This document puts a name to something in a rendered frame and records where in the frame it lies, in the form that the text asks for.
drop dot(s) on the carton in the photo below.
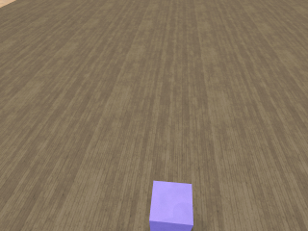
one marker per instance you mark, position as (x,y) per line
(171,206)

